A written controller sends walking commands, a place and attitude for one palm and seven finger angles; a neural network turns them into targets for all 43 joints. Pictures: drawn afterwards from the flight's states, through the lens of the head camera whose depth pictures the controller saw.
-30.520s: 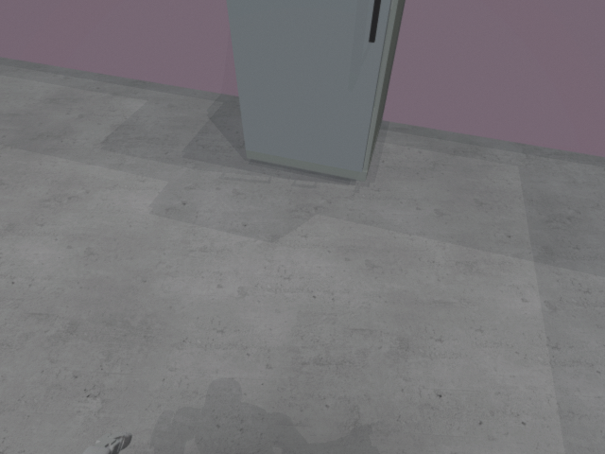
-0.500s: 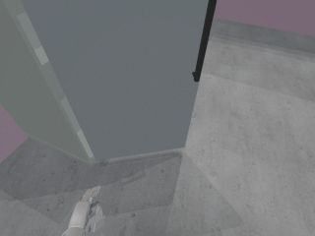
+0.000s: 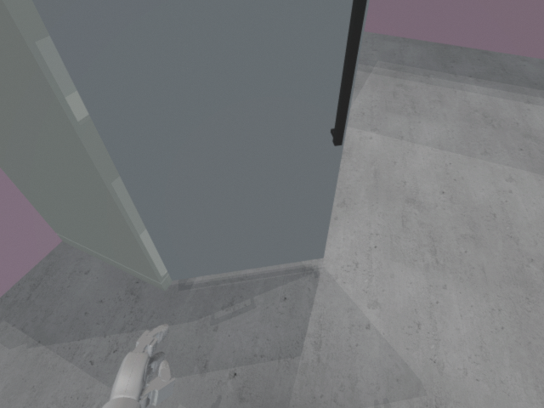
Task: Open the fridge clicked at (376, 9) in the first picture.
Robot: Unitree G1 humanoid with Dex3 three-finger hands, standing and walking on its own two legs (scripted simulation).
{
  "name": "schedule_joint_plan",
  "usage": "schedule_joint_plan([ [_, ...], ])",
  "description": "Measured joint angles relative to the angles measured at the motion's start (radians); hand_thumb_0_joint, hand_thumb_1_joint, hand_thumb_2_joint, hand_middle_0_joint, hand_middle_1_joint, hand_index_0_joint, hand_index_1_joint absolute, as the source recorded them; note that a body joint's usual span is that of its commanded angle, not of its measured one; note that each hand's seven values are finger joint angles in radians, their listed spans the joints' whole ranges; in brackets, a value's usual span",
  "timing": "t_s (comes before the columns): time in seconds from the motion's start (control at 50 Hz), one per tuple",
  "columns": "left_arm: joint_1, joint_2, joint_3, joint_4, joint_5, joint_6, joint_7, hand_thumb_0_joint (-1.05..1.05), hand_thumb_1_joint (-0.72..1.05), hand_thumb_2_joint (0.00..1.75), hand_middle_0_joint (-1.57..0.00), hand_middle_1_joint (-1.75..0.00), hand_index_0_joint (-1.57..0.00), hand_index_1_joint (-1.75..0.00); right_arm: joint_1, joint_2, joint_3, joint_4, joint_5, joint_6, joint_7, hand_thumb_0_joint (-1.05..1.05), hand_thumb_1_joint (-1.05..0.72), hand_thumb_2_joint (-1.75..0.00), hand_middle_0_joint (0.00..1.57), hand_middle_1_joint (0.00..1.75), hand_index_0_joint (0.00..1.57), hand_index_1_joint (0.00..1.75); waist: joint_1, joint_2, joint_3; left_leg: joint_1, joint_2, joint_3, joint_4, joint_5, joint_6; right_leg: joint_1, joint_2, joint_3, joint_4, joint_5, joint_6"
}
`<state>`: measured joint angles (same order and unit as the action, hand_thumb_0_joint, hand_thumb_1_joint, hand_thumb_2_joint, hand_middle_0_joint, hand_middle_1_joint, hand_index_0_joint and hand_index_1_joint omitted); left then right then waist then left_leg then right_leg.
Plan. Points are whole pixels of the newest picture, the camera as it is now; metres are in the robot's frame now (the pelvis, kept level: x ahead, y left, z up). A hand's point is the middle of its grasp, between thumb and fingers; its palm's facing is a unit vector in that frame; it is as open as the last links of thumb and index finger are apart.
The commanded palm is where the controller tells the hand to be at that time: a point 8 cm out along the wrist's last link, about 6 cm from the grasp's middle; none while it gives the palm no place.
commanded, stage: let the arm hang, fingers relaxed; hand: right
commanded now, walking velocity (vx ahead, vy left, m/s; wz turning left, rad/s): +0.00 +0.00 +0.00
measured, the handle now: (348, 53) +0.77 -0.10 +0.17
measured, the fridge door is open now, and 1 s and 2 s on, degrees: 55 55 55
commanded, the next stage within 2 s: look to check the result in 1.10 s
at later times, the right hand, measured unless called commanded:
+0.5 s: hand out of the picture -0.06 -0.18 -0.19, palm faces +0.03 +0.98 -0.17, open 7.2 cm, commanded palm none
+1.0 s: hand out of the picture +0.06 -0.21 -0.16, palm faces +0.00 +0.97 -0.26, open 7.4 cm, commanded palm none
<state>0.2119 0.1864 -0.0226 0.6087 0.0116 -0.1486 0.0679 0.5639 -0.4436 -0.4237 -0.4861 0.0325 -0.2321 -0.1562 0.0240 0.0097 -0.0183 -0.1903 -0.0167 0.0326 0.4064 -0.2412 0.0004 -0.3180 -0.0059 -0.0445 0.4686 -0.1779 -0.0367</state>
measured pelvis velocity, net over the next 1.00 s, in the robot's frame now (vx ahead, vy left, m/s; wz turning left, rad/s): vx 0.00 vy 0.00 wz -0.02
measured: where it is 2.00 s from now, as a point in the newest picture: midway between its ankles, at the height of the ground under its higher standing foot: outside the picture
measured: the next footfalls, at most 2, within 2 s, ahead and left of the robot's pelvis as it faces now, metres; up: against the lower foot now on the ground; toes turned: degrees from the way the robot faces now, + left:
none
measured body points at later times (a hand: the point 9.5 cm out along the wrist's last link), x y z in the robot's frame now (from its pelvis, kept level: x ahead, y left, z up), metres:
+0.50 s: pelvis -0.02 +0.01 -0.01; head +0.01 -0.02 +0.44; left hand -0.02 +0.27 -0.14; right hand -0.06 -0.23 -0.17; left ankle -0.02 +0.12 -0.74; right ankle +0.04 -0.09 -0.74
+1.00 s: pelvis +0.00 +0.00 +0.00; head +0.01 +0.00 +0.45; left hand +0.06 +0.26 -0.14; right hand +0.06 -0.26 -0.14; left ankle -0.02 +0.12 -0.74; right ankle +0.04 -0.09 -0.74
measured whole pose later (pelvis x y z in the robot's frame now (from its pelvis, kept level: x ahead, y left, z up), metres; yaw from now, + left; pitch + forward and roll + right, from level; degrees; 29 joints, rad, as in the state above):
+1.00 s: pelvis +0.00 +0.00 +0.00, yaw -1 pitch +0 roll +0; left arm 0.16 0.24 0.01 1.10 0.02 -0.01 0.00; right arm 0.15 -0.25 0.00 1.09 -0.02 -0.01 -0.01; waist 0.01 0.00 0.02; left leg -0.16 0.01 0.05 0.39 -0.24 0.00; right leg -0.26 0.03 -0.04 0.38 -0.13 -0.04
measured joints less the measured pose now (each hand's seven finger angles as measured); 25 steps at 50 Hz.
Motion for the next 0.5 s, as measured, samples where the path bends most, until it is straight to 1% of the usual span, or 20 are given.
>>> schedule_joint_plan([
  [0.02,-0.003,0.012,0.005,0.019,-0.010,-0.014,-0.017,0.01,0.90,0.90,-0.20,-0.30,-0.20,-0.30,-0.017,-0.009,0.023,0.053,-0.011,-0.004,0.015,0.01,-0.89,-0.90,0.21,0.30,0.21,0.30,-0.004,-0.013,-0.008,-0.008,0.001,0.005,0.010,-0.003,0.000,-0.013,0.001,0.004,0.015,-0.003,0.001],
  [0.04,-0.012,0.034,0.010,0.046,-0.017,-0.013,-0.039,0.01,0.90,0.90,-0.20,-0.30,-0.20,-0.30,-0.064,-0.013,0.072,0.144,-0.022,0.020,0.042,0.00,-0.89,-0.90,0.21,0.30,0.21,0.30,-0.015,-0.031,-0.016,-0.021,0.004,0.011,0.032,-0.011,-0.002,-0.027,0.004,0.009,0.035,-0.008,0.000],
  [0.06,-0.026,0.060,0.013,0.075,-0.019,0.004,-0.055,0.01,0.90,0.90,-0.20,-0.30,-0.20,-0.30,-0.117,-0.006,0.126,0.253,-0.030,0.065,0.070,0.00,-0.89,-0.90,0.21,0.30,0.21,0.30,-0.025,-0.052,-0.022,-0.033,0.009,0.014,0.057,-0.023,-0.005,-0.038,0.009,0.011,0.053,-0.015,-0.004],
  [0.1,-0.059,0.106,0.015,0.127,-0.015,0.047,-0.075,0.01,0.90,0.90,-0.20,-0.30,-0.20,-0.30,-0.208,0.035,0.223,0.498,-0.042,0.162,0.111,0.00,-0.89,-0.90,0.20,0.30,0.21,0.30,-0.033,-0.086,-0.035,-0.063,0.022,0.013,0.115,-0.049,-0.010,-0.058,0.019,0.008,0.087,-0.027,-0.014],
  [0.14,-0.085,0.131,0.016,0.161,-0.008,0.085,-0.080,0.01,0.90,0.90,-0.20,-0.30,-0.20,-0.30,-0.265,0.083,0.299,0.728,-0.051,0.236,0.135,0.00,-0.90,-0.90,0.20,0.30,0.20,0.30,-0.027,-0.101,-0.031,-0.087,0.033,0.008,0.166,-0.071,-0.012,-0.068,0.028,0.001,0.109,-0.033,-0.021],
  [0.16,-0.091,0.135,0.016,0.174,-0.004,0.098,-0.081,0.01,0.90,0.90,-0.20,-0.30,-0.20,-0.30,-0.280,0.106,0.331,0.825,-0.055,0.261,0.144,0.00,-0.90,-0.90,0.20,0.30,0.20,0.30,-0.022,-0.099,-0.025,-0.094,0.037,0.006,0.183,-0.077,-0.013,-0.070,0.032,-0.001,0.115,-0.034,-0.022],
  [0.22,-0.076,0.123,0.013,0.206,0.009,0.129,-0.085,0.01,0.91,0.90,-0.20,-0.30,-0.20,-0.30,-0.285,0.170,0.403,1.050,-0.063,0.294,0.161,0.00,-0.90,-0.90,0.20,0.30,0.20,0.30,-0.008,-0.061,-0.001,-0.104,0.041,0.009,0.207,-0.086,-0.006,-0.071,0.035,0.002,0.115,-0.026,-0.017],
  [0.3,-0.018,0.083,0.008,0.264,0.019,0.165,-0.085,0.01,0.91,0.90,-0.20,-0.30,-0.20,-0.30,-0.256,0.239,0.457,1.256,-0.063,0.305,0.165,0.01,-0.90,-0.90,0.20,0.30,0.20,0.30,0.001,0.016,0.036,-0.097,0.032,0.025,0.198,-0.081,0.009,-0.070,0.029,0.018,0.110,-0.017,-0.003],
  [0.32,-0.001,0.071,0.008,0.282,0.020,0.170,-0.084,0.01,0.91,0.90,-0.20,-0.30,-0.20,-0.30,-0.251,0.244,0.444,1.296,-0.062,0.305,0.150,0.01,-0.93,-0.90,0.21,0.30,0.21,0.30,0.000,0.032,0.045,-0.094,0.028,0.030,0.189,-0.076,0.012,-0.071,0.025,0.024,0.107,-0.015,0.000],
  [0.36,0.031,0.051,0.007,0.321,0.021,0.177,-0.079,0.01,0.91,0.90,-0.20,-0.30,-0.20,-0.30,-0.245,0.233,0.438,1.365,-0.059,0.300,0.148,0.01,-0.96,-0.90,0.21,0.30,0.21,0.30,-0.006,0.053,0.061,-0.084,0.019,0.040,0.163,-0.063,0.015,-0.069,0.018,0.035,0.096,-0.008,0.005],
  [0.42,0.068,0.036,0.011,0.376,0.019,0.183,-0.072,0.01,0.91,0.90,-0.20,-0.30,-0.20,-0.30,-0.234,0.222,0.433,1.440,-0.055,0.286,0.156,0.01,-0.97,-0.90,0.21,0.30,0.21,0.30,-0.016,0.050,0.079,-0.064,0.007,0.052,0.115,-0.036,0.018,-0.064,0.010,0.048,0.074,0.006,0.008],
  [0.5,0.089,0.034,0.022,0.425,0.014,0.185,-0.063,0.01,0.91,0.90,-0.20,-0.30,-0.20,-0.30,-0.224,0.214,0.425,1.509,-0.053,0.271,0.158,0.01,-0.94,-0.90,0.21,0.30,0.21,0.30,-0.025,0.017,0.083,-0.044,0.004,0.055,0.072,-0.014,0.018,-0.052,0.008,0.051,0.050,0.018,0.007],
])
